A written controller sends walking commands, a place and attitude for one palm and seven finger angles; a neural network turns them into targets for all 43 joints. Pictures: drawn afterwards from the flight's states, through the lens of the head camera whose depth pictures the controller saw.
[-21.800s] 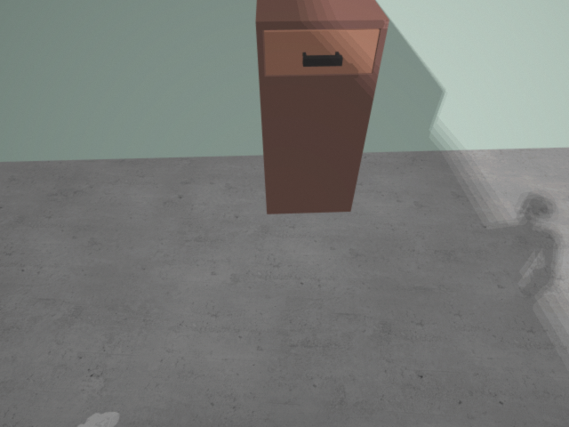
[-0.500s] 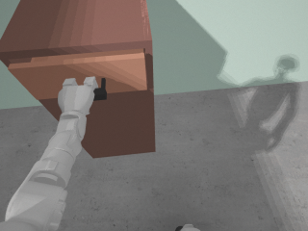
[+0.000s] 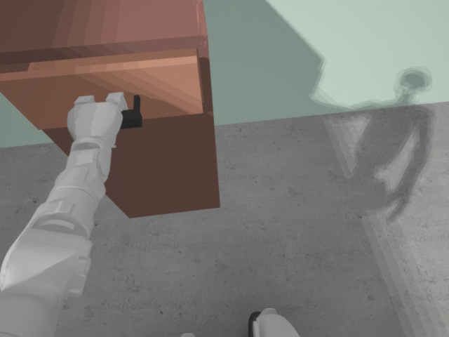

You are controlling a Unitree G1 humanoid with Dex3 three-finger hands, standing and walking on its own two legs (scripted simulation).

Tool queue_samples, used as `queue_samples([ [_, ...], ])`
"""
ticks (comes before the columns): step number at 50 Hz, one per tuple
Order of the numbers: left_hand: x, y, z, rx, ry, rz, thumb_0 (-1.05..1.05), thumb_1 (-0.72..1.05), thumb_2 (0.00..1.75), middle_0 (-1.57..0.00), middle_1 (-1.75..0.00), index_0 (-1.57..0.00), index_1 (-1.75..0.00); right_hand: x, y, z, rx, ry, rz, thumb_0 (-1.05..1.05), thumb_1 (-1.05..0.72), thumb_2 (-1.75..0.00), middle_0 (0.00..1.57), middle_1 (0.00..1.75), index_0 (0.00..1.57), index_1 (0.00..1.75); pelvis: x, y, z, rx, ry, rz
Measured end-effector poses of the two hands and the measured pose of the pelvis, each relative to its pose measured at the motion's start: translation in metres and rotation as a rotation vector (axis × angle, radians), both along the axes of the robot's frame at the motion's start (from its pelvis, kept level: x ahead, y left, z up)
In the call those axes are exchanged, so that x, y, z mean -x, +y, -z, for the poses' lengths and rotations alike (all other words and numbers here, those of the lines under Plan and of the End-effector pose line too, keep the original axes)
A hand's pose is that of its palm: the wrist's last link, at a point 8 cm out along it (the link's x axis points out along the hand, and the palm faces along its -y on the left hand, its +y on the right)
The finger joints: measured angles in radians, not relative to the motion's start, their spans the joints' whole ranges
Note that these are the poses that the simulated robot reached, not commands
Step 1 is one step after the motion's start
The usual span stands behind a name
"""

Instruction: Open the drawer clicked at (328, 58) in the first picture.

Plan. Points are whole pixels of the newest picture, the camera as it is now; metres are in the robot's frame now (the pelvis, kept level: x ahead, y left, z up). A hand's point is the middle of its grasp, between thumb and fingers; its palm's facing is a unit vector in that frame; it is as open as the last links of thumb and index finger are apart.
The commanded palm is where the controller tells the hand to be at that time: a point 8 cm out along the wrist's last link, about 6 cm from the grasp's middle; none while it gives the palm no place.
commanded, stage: pull the drawer open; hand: left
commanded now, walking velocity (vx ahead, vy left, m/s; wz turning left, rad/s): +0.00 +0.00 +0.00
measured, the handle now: (108, 112) +0.53 +0.21 +0.04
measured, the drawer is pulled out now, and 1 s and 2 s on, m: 0.04 0.07 0.20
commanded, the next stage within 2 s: none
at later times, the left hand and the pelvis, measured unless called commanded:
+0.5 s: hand (107, 141) +0.48 +0.21 +0.02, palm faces -0.05 -0.01 -1.00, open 5.9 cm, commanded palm +0.43 +0.21 +0.07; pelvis -0.01 +0.01 +0.00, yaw -2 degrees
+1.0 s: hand (105, 151) +0.46 +0.21 +0.02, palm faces -0.04 +0.01 -1.00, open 5.8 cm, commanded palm +0.43 +0.21 +0.07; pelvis +0.01 +0.01 +0.00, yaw +1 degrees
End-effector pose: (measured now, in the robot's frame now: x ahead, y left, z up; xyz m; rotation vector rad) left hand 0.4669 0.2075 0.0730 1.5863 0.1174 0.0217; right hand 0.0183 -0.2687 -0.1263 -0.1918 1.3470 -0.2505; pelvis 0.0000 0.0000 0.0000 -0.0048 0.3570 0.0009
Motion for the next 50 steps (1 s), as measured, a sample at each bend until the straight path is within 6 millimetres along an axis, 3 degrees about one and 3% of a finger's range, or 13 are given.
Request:
queue_samples([
  [9,0.0,0.0,0.001,0.0,-0.008,0.001,-0.02,0.68,0.82,-0.38,-1.35,-0.36,-1.35,0.052,-0.006,-0.001,0.017,0.073,0.042,0.01,-0.91,-0.9,0.2,0.3,0.2,0.3,0.013,-0.001,0.005,-0.003,0.012,0.006],
  [17,0.001,0.0,0.001,0.0,-0.013,0.002,-0.02,0.68,0.83,-0.38,-1.35,-0.36,-1.35,0.059,-0.005,-0.001,0.019,0.066,0.043,0.01,-0.91,-0.9,0.2,0.3,0.2,0.3,0.017,0.001,0.006,-0.004,0.018,0.01],
  [26,0.008,0.001,0.001,0.028,-0.017,0.017,-0.01,0.69,0.79,-0.34,-1.35,-0.36,-1.35,0.026,0.002,-0.003,0.0,-0.015,0.048,0.01,-0.91,-0.9,0.2,0.3,0.2,0.3,0.007,0.006,0.001,-0.001,0.005,0.034],
  [35,0.037,0.001,0.003,0.052,-0.061,0.048,0.0,0.71,0.79,-0.31,-1.35,-0.36,-1.35,-0.045,0.015,-0.008,-0.038,-0.121,-0.005,0.01,-0.91,-0.9,0.2,0.3,0.2,0.3,-0.016,0.012,-0.007,0.011,-0.03,0.025],
  [41,0.034,0.002,0.004,0.022,-0.073,0.037,-0.02,0.7,0.83,-0.35,-1.35,-0.36,-1.35,-0.085,0.018,-0.008,-0.027,-0.16,-0.096,0.01,-0.91,-0.9,0.2,0.3,0.2,0.3,-0.014,0.01,-0.006,0.011,-0.037,-0.012],
  [45,0.031,0.002,0.003,0.007,-0.048,0.017,-0.03,0.69,0.85,-0.38,-1.35,-0.37,-1.35,-0.094,0.018,-0.007,-0.027,-0.185,-0.106,0.01,-0.91,-0.9,0.2,0.3,0.2,0.3,-0.012,0.009,-0.005,0.01,-0.036,-0.019],
  [50,0.029,0.001,0.002,0.003,-0.019,0.007,-0.02,0.68,0.85,-0.38,-1.34,-0.38,-1.35,-0.081,0.017,-0.004,-0.029,-0.172,-0.091,0.01,-0.91,-0.9,0.2,0.3,0.2,0.3,-0.007,0.006,-0.005,0.004,-0.039,-0.016],
])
